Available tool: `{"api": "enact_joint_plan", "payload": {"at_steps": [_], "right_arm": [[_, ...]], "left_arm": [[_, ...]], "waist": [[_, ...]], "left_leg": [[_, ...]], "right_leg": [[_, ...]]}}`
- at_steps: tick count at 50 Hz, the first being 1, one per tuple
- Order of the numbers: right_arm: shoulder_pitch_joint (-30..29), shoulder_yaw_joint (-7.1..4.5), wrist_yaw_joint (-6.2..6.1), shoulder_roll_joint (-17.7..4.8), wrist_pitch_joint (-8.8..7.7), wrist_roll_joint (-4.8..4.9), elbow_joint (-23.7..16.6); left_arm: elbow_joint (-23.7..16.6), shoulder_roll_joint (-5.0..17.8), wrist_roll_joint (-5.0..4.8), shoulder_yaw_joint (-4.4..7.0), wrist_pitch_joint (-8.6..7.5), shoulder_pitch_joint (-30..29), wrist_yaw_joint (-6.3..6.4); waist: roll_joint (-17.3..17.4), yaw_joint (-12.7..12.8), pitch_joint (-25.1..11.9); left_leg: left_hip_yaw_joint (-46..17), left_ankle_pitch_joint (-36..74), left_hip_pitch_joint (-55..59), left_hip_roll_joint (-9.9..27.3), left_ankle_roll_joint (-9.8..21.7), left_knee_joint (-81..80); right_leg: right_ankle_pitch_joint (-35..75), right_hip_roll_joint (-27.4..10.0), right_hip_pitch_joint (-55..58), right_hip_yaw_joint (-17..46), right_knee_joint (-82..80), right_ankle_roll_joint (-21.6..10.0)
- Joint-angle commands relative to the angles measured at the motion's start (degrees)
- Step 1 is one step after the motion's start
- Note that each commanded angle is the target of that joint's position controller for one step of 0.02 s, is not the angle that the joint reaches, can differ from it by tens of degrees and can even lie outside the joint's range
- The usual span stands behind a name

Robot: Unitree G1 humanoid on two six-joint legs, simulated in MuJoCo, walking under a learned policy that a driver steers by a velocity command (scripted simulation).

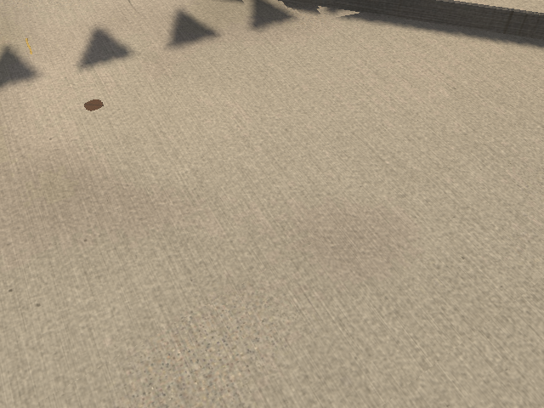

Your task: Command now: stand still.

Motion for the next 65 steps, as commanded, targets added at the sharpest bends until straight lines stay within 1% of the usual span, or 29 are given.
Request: {"api": "enact_joint_plan", "payload": {"at_steps": [1, 7, 9, 11, 12, 14, 16, 19, 21, 23, 24, 25, 26, 27, 28, 31, 36, 41, 46, 48, 50, 51, 52, 53, 54, 55, 58, 61, 65], "right_arm": [[-0.12, -1.48, -0.24, -5.76, -0.81, 0.04, -3.03], [0.85, -1.50, -0.43, -5.65, -0.77, 0.11, -1.13], [2.56, -1.97, -0.73, -6.76, -0.37, 0.45, 0.20], [6.30, -3.16, -1.29, -10.64, 0.01, 1.31, 1.33], [7.34, -3.54, -1.60, -11.98, -0.25, 1.45, 1.67], [8.67, -3.81, -1.96, -12.61, -1.65, 0.77, 2.32], [6.26, -3.63, -1.77, -11.56, -2.23, 1.57, 1.72], [4.54, -4.00, -1.25, -12.41, -1.74, 2.33, 1.96], [4.56, -4.13, -0.95, -12.63, -1.23, 2.85, 2.67], [4.69, -3.30, -0.61, -10.28, -1.23, 2.32, 3.01], [3.43, -2.25, -0.29, -7.26, -1.59, 1.59, 2.51], [2.74, -0.90, -0.18, -2.57, -2.43, 0.46, -0.05], [2.51, -1.93, -0.53, -6.02, -3.43, 2.78, -1.77], [1.75, -2.79, -0.51, -9.86, -3.98, 4.07, -1.89], [1.47, -3.06, -0.30, -10.85, -4.24, 3.61, -1.26], [1.27, -3.27, 0.26, -9.45, -3.94, 1.56, 0.14], [-6.09, -2.37, 0.74, -6.06, -3.34, 1.10, -2.24], [-15.80, -1.42, 2.28, -4.54, -4.25, 1.67, -5.04], [-18.45, -1.39, 3.90, -6.58, -4.60, 1.93, -6.67], [-14.41, -2.15, 3.76, -8.58, -4.59, 1.84, -5.77], [1.10, -4.12, 2.69, -12.50, -4.40, 1.82, -1.53], [11.45, -4.86, 2.00, -16.54, -4.15, 0.84, 1.12], [13.22, -4.98, 2.93, -18.88, -4.22, 0.49, 2.66], [14.91, -4.28, 3.03, -13.64, -3.71, 1.29, 3.70], [9.60, -3.51, 2.75, -11.31, -3.72, 1.36, 3.17], [3.70, -2.99, 2.69, -10.28, -3.85, 1.06, 2.09], [-0.34, -2.18, 2.99, -7.56, -4.83, -0.15, 2.69], [1.88, -2.43, 2.51, -8.98, -5.37, 0.55, 5.11], [4.56, -2.17, 0.78, -9.63, -4.60, 0.73, 6.78]], "left_arm": [[-1.85, 5.77, -0.03, 1.41, -0.62, 0.35, 0.35], [1.30, 5.76, -0.11, 1.45, -0.65, 0.96, 0.67], [2.90, 5.25, -0.43, 1.43, -0.58, 2.20, 0.79], [1.46, 5.46, -1.09, 1.53, -1.68, -0.76, 0.62], [-0.22, 5.83, -1.63, 1.49, -2.80, -4.19, 0.35], [-1.40, 6.65, -2.40, 1.88, -4.42, -7.00, -0.36], [-0.36, 6.47, -2.30, 1.88, -5.49, -5.29, -1.31], [1.47, 4.64, -1.74, 1.29, -6.47, -3.96, -2.55], [3.40, 4.80, -1.87, 1.45, -6.52, 0.00, -3.01], [6.23, 6.62, -2.14, 2.39, -6.08, 7.39, -2.70], [7.20, 9.46, -2.36, 3.31, -6.18, 12.91, -2.18], [6.98, 16.02, -1.70, 4.28, -6.35, 17.80, -1.74], [7.01, 16.62, -0.54, 4.01, -7.30, 17.84, -2.79], [5.63, 13.35, -1.02, 2.86, -7.94, 12.18, -3.22], [4.72, 10.32, -1.12, 1.91, -8.25, 8.56, -3.45], [4.08, 7.90, -0.44, 0.71, -7.78, 5.44, -3.38], [6.10, 9.80, -0.52, 0.77, -7.55, 9.95, -1.90], [8.02, 9.99, -1.51, 0.61, -7.17, 13.67, -1.00], [9.01, 11.65, -1.62, 1.67, -5.86, 14.72, -0.82], [8.77, 13.26, -1.31, 2.28, -5.20, 13.92, -0.98], [8.04, 13.75, -0.70, 2.17, -4.34, 12.26, -1.35], [6.51, 9.97, 0.62, 0.89, -4.58, 13.55, -1.37], [7.99, 1.31, -0.17, -1.71, -6.15, 24.80, -2.39], [7.92, 7.53, -2.75, -0.41, -7.72, 19.84, -2.40], [4.88, 11.26, -3.90, 0.42, -8.45, 10.73, -2.07], [3.65, 11.50, -3.21, 0.49, -8.61, 6.38, -1.45], [3.37, 8.37, -1.20, 0.59, -7.00, 8.02, -1.39], [1.29, 6.57, -0.69, 0.16, -5.93, 5.31, -1.43], [-2.62, 5.77, -0.24, -0.26, -6.70, -5.34, -1.93]], "waist": [[0.46, 0.12, -1.81], [0.48, 0.09, -1.17], [2.58, -0.33, -1.41], [8.73, -2.36, 2.84], [10.15, -3.31, 6.70], [8.69, -3.92, 8.41], [5.93, -2.59, 5.41], [6.22, -1.54, 1.82], [6.04, 0.70, 0.64], [5.02, 4.17, -1.04], [0.79, 7.07, -2.15], [-14.51, 7.37, -5.06], [-14.59, 6.57, -4.47], [-8.76, 4.33, 1.92], [-7.34, 3.14, 3.99], [-5.56, 0.97, 2.72], [-3.49, 2.43, 2.34], [-3.20, 5.06, 5.55], [-2.55, 4.02, 5.77], [-3.35, 1.45, 2.55], [-3.54, -6.67, -7.91], [3.46, -8.37, -17.57], [18.29, -3.11, -26.65], [11.54, -6.63, -24.71], [7.66, -6.37, -13.47], [1.40, -4.19, -7.54], [3.61, 1.16, -4.20], [3.41, 1.77, -2.28], [2.94, -0.81, 1.34]], "left_leg": [[-4.90, 11.12, -0.68, 4.26, 1.20, -6.53], [-5.18, 10.75, -0.32, 4.26, 1.55, -7.69], [-6.61, -5.47, 0.24, 4.25, 2.98, -10.26], [-19.94, -27.68, 1.50, 12.72, 9.00, -18.39], [-28.17, -31.18, 0.29, 18.49, 12.53, -22.66], [-33.61, -24.62, 4.07, 22.72, 15.39, -24.98], [-27.29, -16.18, 7.96, 20.18, 13.08, -24.48], [-14.09, -4.13, 2.46, 13.27, 10.02, -22.73], [-10.45, -4.25, -2.73, 11.77, 9.41, -19.68], [-8.81, -6.82, -9.29, 9.93, 7.28, -12.77], [-4.92, -4.91, -15.19, 6.81, 4.25, -0.61], [1.23, -10.54, -25.48, 1.45, 0.04, 23.06], [-5.44, -14.75, -33.56, -0.81, 0.66, 34.17], [-7.41, -9.31, -38.80, 3.57, 2.07, 37.76], [-6.86, -3.03, -38.48, 5.53, 2.85, 37.05], [-5.32, 7.60, -31.63, 8.64, 1.89, 29.45], [-2.38, 19.42, -29.76, 7.16, -1.67, 14.81], [-1.70, 30.59, -25.09, 4.98, -1.36, -1.55], [-3.49, 24.53, -25.34, 4.80, 1.92, -6.09], [-1.49, 17.75, -19.03, 2.41, 3.56, -5.45], [0.88, 19.40, 3.18, 0.94, 6.67, -5.26], [-11.68, 24.42, 24.60, 12.41, 9.61, 0.93], [-38.27, 19.49, 43.79, 24.54, 20.38, -3.09], [-42.09, 8.91, 40.81, 23.00, 19.11, -11.11], [-32.86, 10.38, 31.44, 20.66, 15.96, -13.04], [-26.72, 16.40, 20.56, 18.68, 14.09, -14.94], [-16.65, 29.86, 6.80, 13.77, 12.48, -18.52], [-12.11, 36.62, 3.86, 13.54, 12.87, -20.86], [-4.00, 35.74, -0.07, 7.43, 8.94, -22.99]], "right_leg": [[13.52, -2.30, 1.17, 1.93, -3.48, -0.94], [13.21, -2.38, 1.34, 1.63, -4.14, -0.40], [0.97, 0.28, -0.42, -1.69, -1.72, -0.72], [-9.60, 1.88, -11.74, -6.31, 7.95, -1.34], [-10.00, -0.43, -16.92, -6.11, 12.58, -1.98], [-12.91, -4.65, -26.24, -2.57, 21.90, -3.26], [-10.51, -6.52, -26.18, -3.05, 18.61, -4.23], [-2.79, -3.49, -11.35, -8.03, 6.97, -3.21], [6.15, -1.00, -1.02, -11.01, 0.07, -2.26], [5.79, 0.70, 10.24, -11.49, -2.35, -2.48], [1.16, -4.69, 17.16, -3.45, -6.19, -4.83], [-8.83, -19.43, 22.81, 20.39, -15.22, -11.47], [-24.11, -25.12, 19.99, 39.19, -22.88, -19.11], [-27.56, -24.26, 16.93, 34.38, -23.35, -18.12], [-20.72, -20.81, 14.61, 26.51, -23.03, -15.49], [0.99, -14.06, 10.26, 10.68, -23.66, -11.28], [20.08, -11.63, 9.65, 0.94, -24.28, -12.34], [16.31, -11.30, 8.90, -2.41, -23.89, -11.38], [22.92, -15.77, 17.84, -1.32, -17.37, -10.65], [38.27, -15.74, 20.60, -1.29, -10.73, -9.77], [49.43, -11.82, 15.35, -4.10, 9.40, -7.48], [27.24, -7.16, -0.92, -5.71, 28.53, -5.92], [-18.96, 3.90, -22.82, -1.45, 48.50, -2.72], [-17.29, 1.53, -28.95, 3.14, 51.94, -3.42], [-12.43, -1.95, -32.01, 0.13, 51.58, -4.09], [-6.27, -4.81, -30.08, -1.68, 48.76, -4.10], [1.17, -8.97, -22.35, -1.52, 41.04, -3.75], [4.22, -10.45, -26.00, -2.85, 36.95, -2.62], [22.60, -7.95, -23.08, -6.19, 12.92, -1.71]]}}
